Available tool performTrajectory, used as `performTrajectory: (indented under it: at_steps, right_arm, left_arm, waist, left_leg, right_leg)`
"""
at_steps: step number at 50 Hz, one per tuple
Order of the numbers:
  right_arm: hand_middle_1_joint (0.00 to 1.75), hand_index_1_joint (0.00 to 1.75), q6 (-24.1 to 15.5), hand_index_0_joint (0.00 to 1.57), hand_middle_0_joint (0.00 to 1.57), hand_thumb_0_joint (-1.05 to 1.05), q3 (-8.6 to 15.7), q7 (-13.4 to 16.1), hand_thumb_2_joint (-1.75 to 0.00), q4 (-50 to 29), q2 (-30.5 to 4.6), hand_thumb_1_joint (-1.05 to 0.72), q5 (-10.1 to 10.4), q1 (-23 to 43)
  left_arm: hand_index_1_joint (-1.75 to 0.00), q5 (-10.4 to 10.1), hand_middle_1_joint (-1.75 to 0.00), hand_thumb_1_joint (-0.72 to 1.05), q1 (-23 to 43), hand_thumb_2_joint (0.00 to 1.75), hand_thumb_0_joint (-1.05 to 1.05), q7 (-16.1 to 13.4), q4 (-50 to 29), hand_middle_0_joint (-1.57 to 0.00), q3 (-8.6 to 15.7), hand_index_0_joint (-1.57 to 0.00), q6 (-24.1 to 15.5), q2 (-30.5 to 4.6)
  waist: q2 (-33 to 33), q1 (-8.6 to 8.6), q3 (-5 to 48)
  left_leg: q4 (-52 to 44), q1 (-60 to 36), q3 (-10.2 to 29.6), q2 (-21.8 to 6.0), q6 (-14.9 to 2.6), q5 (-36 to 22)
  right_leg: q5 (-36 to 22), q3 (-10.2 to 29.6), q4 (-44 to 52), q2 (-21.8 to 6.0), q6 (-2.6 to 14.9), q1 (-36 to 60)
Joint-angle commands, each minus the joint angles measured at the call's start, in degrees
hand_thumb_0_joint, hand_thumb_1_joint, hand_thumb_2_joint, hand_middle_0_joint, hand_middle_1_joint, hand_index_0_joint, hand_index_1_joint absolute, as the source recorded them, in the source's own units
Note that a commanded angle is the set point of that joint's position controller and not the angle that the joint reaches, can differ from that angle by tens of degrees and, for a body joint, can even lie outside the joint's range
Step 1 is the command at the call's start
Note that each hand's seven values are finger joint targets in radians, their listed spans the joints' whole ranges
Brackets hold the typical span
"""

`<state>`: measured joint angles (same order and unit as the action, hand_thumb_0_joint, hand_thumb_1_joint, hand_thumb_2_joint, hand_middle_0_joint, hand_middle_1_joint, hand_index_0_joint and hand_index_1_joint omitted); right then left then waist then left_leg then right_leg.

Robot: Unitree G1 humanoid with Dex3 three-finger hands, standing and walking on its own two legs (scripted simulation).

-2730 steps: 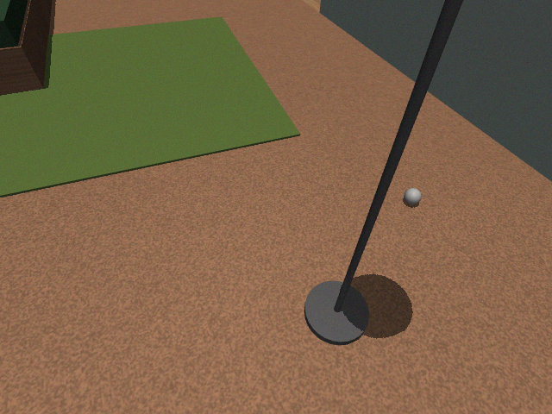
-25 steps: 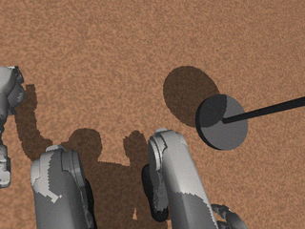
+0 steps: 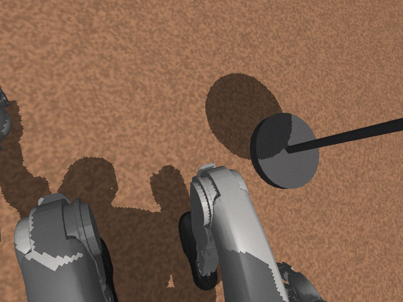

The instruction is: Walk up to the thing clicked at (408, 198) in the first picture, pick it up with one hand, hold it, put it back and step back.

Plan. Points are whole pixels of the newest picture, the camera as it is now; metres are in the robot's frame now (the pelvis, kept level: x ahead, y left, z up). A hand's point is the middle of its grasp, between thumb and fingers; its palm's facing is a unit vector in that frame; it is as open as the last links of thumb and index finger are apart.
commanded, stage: rest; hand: left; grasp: from above
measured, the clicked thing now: out of the picture +0.46 +0.32 -0.22
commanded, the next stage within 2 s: open in 1.18 s
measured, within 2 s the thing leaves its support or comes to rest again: rests again in 1.42 s
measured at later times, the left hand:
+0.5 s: hand out of the picture +0.45 +0.31 -0.23, palm faces -0.45 -0.12 -0.88, open 10.2 cm
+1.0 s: hand (1, 130) +0.45 +0.30 -0.25, palm faces -0.45 -0.12 -0.88, open 10.2 cm
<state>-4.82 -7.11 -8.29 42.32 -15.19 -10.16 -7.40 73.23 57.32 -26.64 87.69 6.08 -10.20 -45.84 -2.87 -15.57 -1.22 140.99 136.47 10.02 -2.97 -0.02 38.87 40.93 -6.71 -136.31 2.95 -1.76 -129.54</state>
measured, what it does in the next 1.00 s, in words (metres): stands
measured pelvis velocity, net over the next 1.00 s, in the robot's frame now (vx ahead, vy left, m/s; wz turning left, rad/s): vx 0.00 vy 0.00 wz -0.06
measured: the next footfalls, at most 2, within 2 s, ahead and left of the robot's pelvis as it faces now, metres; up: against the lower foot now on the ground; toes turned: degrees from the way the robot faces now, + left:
none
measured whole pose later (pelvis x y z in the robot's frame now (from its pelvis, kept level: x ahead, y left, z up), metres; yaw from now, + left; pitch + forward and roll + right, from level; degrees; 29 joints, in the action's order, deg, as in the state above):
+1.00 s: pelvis +0.00 +0.00 -0.01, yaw -4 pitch +30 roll -12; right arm -11.0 -13.7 -12.6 40.3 -17.0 -13.1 -5.2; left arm 72.5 58.8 -32.5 95.2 7.1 -11.1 -53.1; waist -6.7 -19.2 -6.8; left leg 145.3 136.0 14.1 -3.5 0.4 40.8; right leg 40.8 -9.8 -137.8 4.6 -2.3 -128.4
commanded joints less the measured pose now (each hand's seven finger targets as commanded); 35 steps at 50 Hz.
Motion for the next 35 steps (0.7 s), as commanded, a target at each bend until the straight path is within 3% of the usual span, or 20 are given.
performTrajectory:
  at_steps: [1,5,7,11,15,17,20,21,23,25,26,27,28,30,31,32,33,35]
  right_arm:
    - [0.30,0.30,-0.69,0.20,0.20,0.00,4.38,0.29,-0.90,-0.03,-15.91,-0.90,-0.27,-12.79]
    - [0.30,0.30,-1.00,0.20,0.20,0.00,3.67,-0.06,-0.90,-0.13,-15.82,-0.90,-0.50,-12.93]
    - [0.30,0.30,-1.28,0.20,0.20,0.00,3.32,-0.42,-0.90,-0.11,-15.81,-0.91,-0.59,-12.65]
    - [0.30,0.30,-1.82,0.20,0.20,0.00,2.97,-0.61,-0.90,-0.37,-16.60,-0.90,-0.85,-12.19]
    - [0.30,0.30,-2.31,0.20,0.20,0.00,2.40,-1.27,-0.90,-0.46,-16.99,-0.90,-1.45,-11.91]
    - [0.30,0.30,-2.26,0.20,0.20,0.00,2.06,-1.26,-0.90,-0.49,-17.20,-0.91,-1.42,-11.65]
    - [0.30,0.30,-2.45,0.20,0.20,0.00,1.60,-1.65,-0.90,-0.50,-17.08,-0.90,-1.88,-11.04]
    - [0.30,0.30,-2.66,0.20,0.20,0.00,1.48,-1.81,-0.90,-0.50,-17.16,-0.90,-2.00,-10.97]
    - [0.30,0.30,-2.63,0.20,0.20,0.00,1.37,-1.75,-0.90,-0.68,-17.63,-0.90,-2.01,-10.64]
    - [0.30,0.30,-3.29,0.20,0.20,0.00,1.17,-2.19,-0.90,-0.72,-17.57,-0.90,-2.15,-10.23]
    - [0.30,0.30,-3.33,0.20,0.20,0.00,1.27,-2.07,-0.90,-0.85,-18.17,-0.90,-2.19,-10.20]
    - [0.30,0.30,-3.51,0.20,0.20,0.00,0.94,-2.19,-0.90,-0.86,-17.80,-0.90,-2.14,-9.86]
    - [0.30,0.30,-3.72,0.20,0.20,0.00,0.95,-2.25,-0.90,-0.93,-18.01,-0.90,-2.06,-10.12]
    - [0.30,0.30,-4.09,0.20,0.20,0.00,0.91,-2.36,-0.90,-0.94,-18.13,-0.90,-2.14,-9.62]
    - [0.30,0.30,-4.41,0.20,0.20,0.00,0.41,-2.55,-0.90,-0.97,-18.01,-0.90,-2.38,-10.30]
    - [0.30,0.30,-4.55,0.20,0.20,0.00,0.48,-2.55,-0.90,-0.86,-18.22,-0.90,-2.07,-9.70]
    - [0.30,0.30,-4.84,0.20,0.20,0.00,0.33,-2.71,-0.90,-1.05,-18.38,-0.91,-2.30,-9.81]
    - [0.30,0.30,-5.06,0.20,0.20,0.00,0.07,-2.72,-0.90,-1.58,-18.72,-0.90,-2.25,-9.63]
  left_arm:
    - [-0.90,-1.65,-0.93,0.42,17.97,0.93,0.00,-2.96,-7.54,-0.79,2.31,-0.82,0.74,-14.92]
    - [-0.92,-2.21,-0.96,0.43,17.77,0.93,0.00,-2.73,-6.49,-0.78,1.88,-0.81,0.32,-14.82]
    - [-0.93,-2.23,-0.96,0.43,16.69,0.94,0.00,-2.39,-4.29,-0.78,1.13,-0.82,0.07,-14.59]
    - [-0.94,-1.77,-0.97,0.46,17.11,0.97,0.00,-3.18,-6.72,-0.81,2.97,-0.84,-0.98,-17.24]
    - [-0.94,-0.69,-0.98,0.48,17.00,0.96,0.00,-4.25,-5.65,-0.81,2.85,-0.85,-1.41,-17.54]
    - [-0.96,-1.01,-0.99,0.48,16.17,0.99,0.00,-5.36,-6.40,-0.82,4.54,-0.85,-1.45,-18.98]
    - [-0.96,-0.63,-0.99,0.49,15.68,0.99,0.00,-6.36,-4.30,-0.82,3.91,-0.85,-1.15,-17.95]
    - [-0.96,-0.32,-0.99,0.50,16.22,0.98,0.00,-6.27,-2.08,-0.82,2.88,-0.86,-0.96,-17.63]
    - [-0.95,-0.49,-0.98,0.48,17.50,0.98,0.00,-6.61,-5.09,-0.81,4.09,-0.84,-1.14,-19.80]
    - [-0.94,-0.79,-0.98,0.49,16.94,0.97,0.00,-6.61,-1.38,-0.82,1.81,-0.85,-0.69,-17.50]
    - [-0.95,-0.77,-0.98,0.49,17.46,1.00,0.00,-7.09,-4.42,-0.82,3.45,-0.84,-0.87,-19.14]
    - [-0.96,-0.38,-1.00,0.50,15.98,0.98,0.00,-7.06,-0.06,-0.82,1.91,-0.86,-0.37,-18.08]
    - [-0.94,-1.31,-0.98,0.49,17.83,0.96,0.00,-7.22,-1.82,-0.81,2.02,-0.85,-0.63,-17.96]
    - [-0.95,-1.28,-0.98,0.48,16.57,0.96,0.00,-7.56,-0.19,-0.81,2.28,-0.84,-0.49,-18.46]
    - [-0.94,-1.05,-0.97,0.47,17.59,0.95,0.00,-7.51,-0.35,-0.81,1.55,-0.84,-0.36,-18.23]
    - [-0.93,-1.52,-0.97,0.46,17.81,0.92,0.00,-7.66,-0.96,-0.79,1.68,-0.83,-0.54,-18.50]
    - [-0.94,-1.11,-0.97,0.47,17.92,0.94,0.00,-7.58,0.75,-0.80,1.29,-0.84,-0.41,-18.64]
    - [-0.92,-1.32,-0.95,0.46,17.93,0.93,0.00,-7.53,-0.75,-0.80,2.14,-0.83,-0.51,-20.14]
  waist:
    - [22.04,-0.48,39.65]
    - [20.36,-1.44,40.44]
    - [20.09,-1.65,38.18]
    - [22.82,-0.99,38.84]
    - [22.88,-2.52,38.67]
    - [23.92,-1.26,41.41]
    - [24.50,-1.93,38.34]
    - [23.74,-2.99,36.18]
    - [25.08,-2.07,38.59]
    - [24.01,-3.51,34.40]
    - [24.55,-2.40,37.48]
    - [24.05,-3.08,35.23]
    - [23.52,-3.41,34.99]
    - [23.62,-3.00,35.44]
    - [23.48,-4.08,33.97]
    - [23.45,-3.28,35.17]
    - [23.33,-4.45,33.28]
    - [23.75,-3.72,34.84]
  left_leg:
    - [-12.55,-32.11,-5.11,0.36,-1.18,-11.47]
    - [-11.08,-31.13,-4.76,0.08,-1.42,-12.76]
    - [-10.93,-30.09,-4.59,0.03,-1.44,-12.06]
    - [-11.17,-32.47,-4.40,0.03,-0.87,-12.42]
    - [-9.70,-32.62,-4.12,-0.26,-0.96,-14.41]
    - [-9.76,-33.52,-4.08,-0.25,-0.93,-15.68]
    - [-10.00,-31.83,-4.02,-0.32,-0.83,-13.99]
    - [-9.78,-30.76,-3.80,-0.42,-0.93,-12.65]
    - [-10.08,-31.31,-3.72,-0.35,-0.91,-12.68]
    - [-9.86,-30.21,-3.41,-0.52,-0.89,-10.98]
    - [-10.59,-31.94,-3.13,-0.48,-0.75,-11.91]
    - [-9.87,-30.67,-3.10,-0.62,-0.88,-10.99]
    - [-10.20,-30.54,-3.01,-0.57,-0.86,-10.61]
    - [-10.03,-30.57,-2.86,-0.72,-0.82,-10.57]
    - [-9.50,-30.12,-3.01,-0.66,-0.99,-10.80]
    - [-10.09,-30.35,-2.82,-0.65,-0.85,-10.58]
    - [-9.68,-29.46,-2.71,-0.69,-0.91,-9.87]
    - [-9.96,-30.33,-2.66,-0.74,-0.87,-10.51]
  right_leg:
    - [-16.56,-5.13,13.23,1.79,3.23,18.03]
    - [-18.15,-5.24,13.12,2.13,2.73,20.24]
    - [-17.72,-5.22,12.85,2.28,2.79,19.77]
    - [-17.35,-5.78,12.25,2.27,3.22,19.75]
    - [-19.96,-6.17,11.60,2.68,2.88,20.76]
    - [-21.00,-6.05,11.58,2.70,2.76,22.37]
    - [-19.58,-6.55,11.32,2.85,2.98,20.57]
    - [-18.53,-6.75,11.27,2.96,3.04,19.11]
    - [-18.51,-6.65,11.62,3.06,3.03,20.51]
    - [-16.94,-6.98,11.01,3.03,3.09,18.26]
    - [-17.58,-7.32,11.39,3.18,3.13,19.40]
    - [-17.15,-7.09,11.05,3.35,3.18,18.59]
    - [-16.66,-7.31,11.31,3.23,3.06,18.51]
    - [-16.60,-7.39,11.23,3.37,3.12,18.48]
    - [-17.06,-7.30,11.36,3.25,2.87,18.96]
    - [-16.68,-7.47,11.29,3.29,3.05,18.82]
    - [-16.14,-7.61,11.15,3.24,3.03,18.18]
    - [-16.45,-7.61,11.55,3.35,2.95,19.56]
